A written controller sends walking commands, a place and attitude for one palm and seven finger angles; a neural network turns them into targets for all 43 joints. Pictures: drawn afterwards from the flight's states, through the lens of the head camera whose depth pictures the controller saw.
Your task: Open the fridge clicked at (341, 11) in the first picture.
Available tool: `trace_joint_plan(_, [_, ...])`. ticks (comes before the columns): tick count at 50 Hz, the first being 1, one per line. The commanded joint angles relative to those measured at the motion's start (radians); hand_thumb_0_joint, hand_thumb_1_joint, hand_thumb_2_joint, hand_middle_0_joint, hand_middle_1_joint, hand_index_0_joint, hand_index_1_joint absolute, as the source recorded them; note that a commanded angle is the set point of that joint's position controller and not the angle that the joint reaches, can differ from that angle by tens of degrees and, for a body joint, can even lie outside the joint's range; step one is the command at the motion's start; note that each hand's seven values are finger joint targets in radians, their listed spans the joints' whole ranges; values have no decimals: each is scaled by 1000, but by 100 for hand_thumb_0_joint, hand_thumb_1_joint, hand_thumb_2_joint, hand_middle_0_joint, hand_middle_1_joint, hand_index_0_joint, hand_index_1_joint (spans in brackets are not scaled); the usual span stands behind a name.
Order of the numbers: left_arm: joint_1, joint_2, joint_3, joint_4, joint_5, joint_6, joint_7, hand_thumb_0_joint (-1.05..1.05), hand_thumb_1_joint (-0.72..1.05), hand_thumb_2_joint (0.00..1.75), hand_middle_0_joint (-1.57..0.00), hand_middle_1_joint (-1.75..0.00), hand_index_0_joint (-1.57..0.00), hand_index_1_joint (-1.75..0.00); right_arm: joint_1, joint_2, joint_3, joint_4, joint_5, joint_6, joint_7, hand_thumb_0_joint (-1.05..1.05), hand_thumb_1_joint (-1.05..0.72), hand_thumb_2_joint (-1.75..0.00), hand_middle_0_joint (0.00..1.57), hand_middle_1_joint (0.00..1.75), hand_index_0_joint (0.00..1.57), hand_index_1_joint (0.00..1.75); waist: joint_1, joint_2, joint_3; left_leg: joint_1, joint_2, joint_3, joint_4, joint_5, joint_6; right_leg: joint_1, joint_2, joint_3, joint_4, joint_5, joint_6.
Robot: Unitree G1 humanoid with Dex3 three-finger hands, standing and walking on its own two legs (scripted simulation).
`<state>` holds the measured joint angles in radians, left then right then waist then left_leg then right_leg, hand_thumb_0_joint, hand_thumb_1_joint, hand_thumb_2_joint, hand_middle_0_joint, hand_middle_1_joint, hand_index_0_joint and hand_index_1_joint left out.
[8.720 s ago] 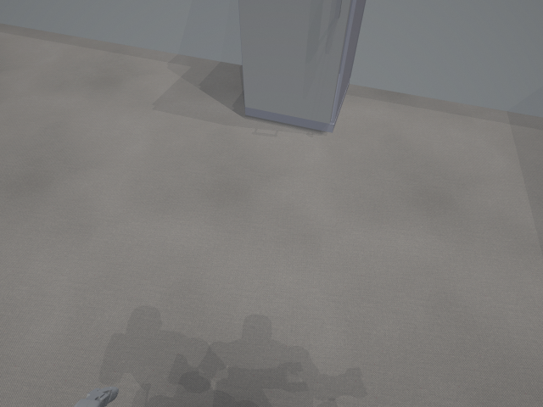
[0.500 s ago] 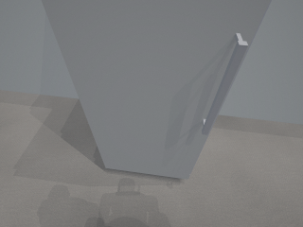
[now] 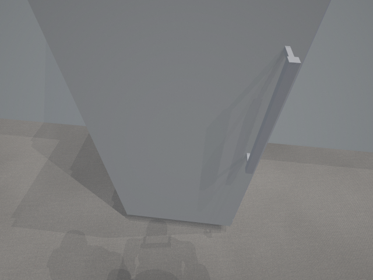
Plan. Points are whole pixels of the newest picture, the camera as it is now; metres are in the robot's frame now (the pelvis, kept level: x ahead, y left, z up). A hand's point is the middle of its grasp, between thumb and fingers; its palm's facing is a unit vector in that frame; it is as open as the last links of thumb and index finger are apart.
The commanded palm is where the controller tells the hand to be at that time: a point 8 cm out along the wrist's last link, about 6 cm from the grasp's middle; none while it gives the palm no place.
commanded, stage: come to a stop and stand still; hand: right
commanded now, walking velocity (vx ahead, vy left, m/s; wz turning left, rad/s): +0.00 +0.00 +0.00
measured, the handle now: (264, 122) +0.46 -0.16 +0.09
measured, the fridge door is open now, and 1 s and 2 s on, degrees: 0 0 0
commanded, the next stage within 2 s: look again from close up in 0.10 s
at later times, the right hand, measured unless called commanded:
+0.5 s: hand out of the picture +0.02 -0.22 -0.18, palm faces +0.00 +0.98 -0.22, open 7.4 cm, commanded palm none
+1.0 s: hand out of the picture -0.05 -0.24 -0.18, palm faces -0.02 +0.98 -0.22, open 7.4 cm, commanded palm none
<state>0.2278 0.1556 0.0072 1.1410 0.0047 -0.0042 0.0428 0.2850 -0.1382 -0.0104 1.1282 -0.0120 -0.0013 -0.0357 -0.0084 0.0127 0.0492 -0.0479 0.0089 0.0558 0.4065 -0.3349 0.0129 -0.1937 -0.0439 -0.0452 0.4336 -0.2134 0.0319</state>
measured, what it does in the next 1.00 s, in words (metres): shifts its weight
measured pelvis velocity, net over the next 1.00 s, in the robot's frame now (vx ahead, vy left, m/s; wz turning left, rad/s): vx -0.03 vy -0.04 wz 0.02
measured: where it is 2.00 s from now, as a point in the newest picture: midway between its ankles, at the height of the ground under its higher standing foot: outside the picture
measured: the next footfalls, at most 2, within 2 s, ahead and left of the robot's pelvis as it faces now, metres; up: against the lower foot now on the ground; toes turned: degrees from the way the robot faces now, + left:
none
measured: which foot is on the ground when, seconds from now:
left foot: down 0.00-1.00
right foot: down 0.00-1.00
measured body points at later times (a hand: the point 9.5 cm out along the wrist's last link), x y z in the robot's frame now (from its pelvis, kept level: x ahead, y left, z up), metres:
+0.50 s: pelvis -0.01 -0.04 -0.01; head -0.01 -0.04 +0.44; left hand +0.02 +0.19 -0.16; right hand +0.02 -0.27 -0.17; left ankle -0.07 +0.10 -0.74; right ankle +0.01 -0.14 -0.74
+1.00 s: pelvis -0.03 -0.04 +0.00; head -0.01 -0.05 +0.45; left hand +0.00 +0.20 -0.15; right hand -0.04 -0.29 -0.16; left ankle -0.07 +0.10 -0.74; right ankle +0.01 -0.14 -0.74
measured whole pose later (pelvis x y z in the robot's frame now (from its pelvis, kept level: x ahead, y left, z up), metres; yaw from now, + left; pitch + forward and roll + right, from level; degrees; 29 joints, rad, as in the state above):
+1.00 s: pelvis -0.03 -0.04 +0.00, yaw +1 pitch -1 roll +0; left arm 0.23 0.19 -0.01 1.08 0.00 -0.02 0.01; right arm 0.31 -0.21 0.01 1.09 -0.02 0.00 -0.02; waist -0.02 0.02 0.05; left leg -0.14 0.06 0.02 0.47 -0.31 -0.05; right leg -0.28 0.00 -0.07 0.48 -0.19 -0.04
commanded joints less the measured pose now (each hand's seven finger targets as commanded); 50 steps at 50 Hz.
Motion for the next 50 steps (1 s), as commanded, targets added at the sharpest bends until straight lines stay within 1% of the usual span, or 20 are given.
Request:
trace_joint_plan(1, [57,89,11,-18,4,-6,-1,0,90,90,-20,-30,-20,-30,78,-104,-14,-22,4,-10,-10,0,-90,-90,20,30,20,30,6,-8,25,-107,108,-67,-78,352,0,82,-71,48,-30,282,-32])
trace_joint_plan(9, [50,107,11,-22,4,-11,-4,0,90,90,-20,-30,-20,-30,62,-124,-16,-31,3,-11,-7,0,-90,-90,20,30,20,30,3,2,4,-77,110,-59,-87,339,-3,88,-70,58,-43,299,-36])
trace_joint_plan(10, [-34,127,13,-103,-1,-27,-17,0,90,90,-20,-30,-20,-30,135,-127,-7,-23,-19,-50,-47,0,-90,-90,20,30,20,30,-24,19,40,-152,154,-155,-82,775,-38,-4,-56,5,204,307,-25])
trace_joint_plan(11, [31,69,7,-135,4,-21,-26,0,90,90,-20,-30,-20,-30,81,-178,-17,-75,-15,-57,-40,0,-90,-90,20,30,20,30,32,67,-12,-59,194,-136,-10,849,10,-88,-25,25,177,-20,-42])
trace_joint_plan(12, [66,71,9,-136,5,-19,-26,0,90,90,-20,-30,-20,-30,53,-166,-11,-93,-11,-59,-35,0,-90,-90,20,30,20,30,43,92,-60,-49,178,-109,23,765,38,-87,-21,15,154,-54,-45])
trace_joint_plan(13, [85,79,9,-143,5,-22,-28,0,90,90,-20,-30,-20,-30,50,-159,-10,-113,-8,-61,-31,0,-90,-90,20,30,20,30,45,90,-95,-29,147,-94,65,746,43,-70,-20,20,123,44,-49])
trace_joint_plan(14, [96,93,9,-140,11,-33,-27,0,90,90,-20,-30,-20,-30,68,-155,-13,-119,-6,-64,-29,0,-90,-90,20,30,20,30,32,-6,-137,-15,135,-81,114,804,41,-16,-24,11,118,202,-53])
trace_joint_plan(15, [108,110,11,-144,9,-32,-23,0,90,90,-20,-30,-20,-30,76,-164,-16,-127,1,-58,-29,0,-90,-90,20,30,20,30,30,-42,-161,-25,115,-67,131,706,35,16,-42,26,135,324,-63])
trace_joint_plan(16, [94,118,12,-146,6,-31,-20,0,90,90,-20,-30,-20,-30,78,-159,-15,-126,2,-47,-28,0,-90,-90,20,30,20,30,20,-77,-143,-54,102,-61,127,579,28,23,-53,37,141,392,-69])
trace_joint_plan(18, [78,124,12,-159,5,-24,-16,0,90,90,-20,-30,-20,-30,76,-143,-7,-131,-1,-28,-25,0,-90,-90,20,30,20,30,16,-48,-67,-119,77,-56,88,343,25,-3,-68,63,118,349,-78])
trace_joint_plan(20, [77,131,11,-159,7,-21,-17,0,90,90,-20,-30,-20,-30,68,-139,-4,-134,-4,-18,-22,0,-90,-90,20,30,20,30,12,-25,-20,-136,65,-48,79,230,20,-35,-69,81,88,301,-85])
trace_joint_plan(22, [62,135,13,-161,7,-19,-18,0,90,90,-20,-30,-20,-30,59,-138,-2,-136,-3,-9,-19,0,-90,-90,20,30,20,30,7,-27,24,-167,56,-51,59,96,14,-66,-70,99,43,180,-90])
trace_joint_plan(23, [55,137,12,-163,8,-17,-19,0,90,90,-20,-30,-20,-30,54,-141,-1,-139,-3,-6,-16,0,-90,-90,20,30,20,30,6,-28,52,-181,55,-55,46,44,13,-89,-66,105,16,108,-90])
trace_joint_plan(25, [52,140,11,-161,9,-19,-21,0,90,90,-20,-30,-20,-30,54,-150,-1,-138,-5,-5,-13,0,-90,-90,20,30,20,30,4,-37,40,-175,56,-55,41,21,12,-84,-64,109,-5,71,-91])
trace_joint_plan(27, [50,152,14,-161,10,-16,-23,0,90,90,-20,-30,-20,-30,44,-153,-1,-138,-5,2,-8,0,-90,-90,20,30,20,30,5,-61,67,-196,49,-48,38,-54,9,-113,-68,136,-66,-75,-92])
trace_joint_plan(31, [39,168,18,-165,11,-17,-25,0,90,90,-20,-30,-20,-30,61,-163,0,-130,-9,1,-2,0,-90,-90,20,30,20,30,-4,-67,38,-181,55,-47,35,-51,9,-121,-76,160,-125,-188,-96])
trace_joint_plan(35, [40,171,20,-158,8,-23,-25,0,90,90,-20,-30,-20,-30,64,-175,0,-122,-10,-10,1,0,-90,-90,20,30,20,30,-2,-23,0,-174,73,-67,4,-1,10,-77,-67,133,-94,-94,-92])
trace_joint_plan(43, [35,178,20,-123,4,-28,-25,0,90,90,-20,-30,-20,-30,61,-188,1,-91,-6,-15,3,0,-90,-90,20,30,20,30,3,-33,-7,-191,87,-78,-19,37,8,-32,-67,111,-79,-5,-83])
trace_joint_plan(45, [31,181,20,-118,2,-31,-24,0,90,90,-20,-30,-20,-30,61,-197,0,-84,-7,-20,2,0,-90,-90,20,30,20,30,1,-7,-29,-174,95,-85,-22,91,7,-11,-64,95,-50,76,-83])
trace_joint_plan(50, [14,186,19,-100,1,-29,-24,0,90,90,-20,-30,-20,-30,49,-205,1,-70,-7,-20,2,0,-90,-90,20,30,20,30,3,-5,-11,-180,97,-89,-33,87,6,-9,-65,94,-54,83,-78])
